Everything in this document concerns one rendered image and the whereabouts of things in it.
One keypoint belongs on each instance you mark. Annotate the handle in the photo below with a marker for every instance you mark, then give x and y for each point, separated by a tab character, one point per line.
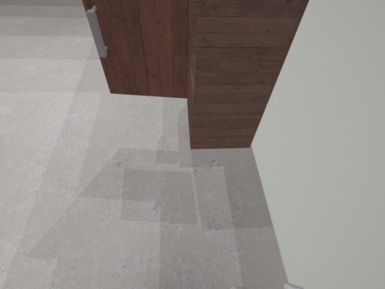
92	18

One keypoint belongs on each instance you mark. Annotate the cupboard door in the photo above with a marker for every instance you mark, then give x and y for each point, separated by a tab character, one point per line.
149	45

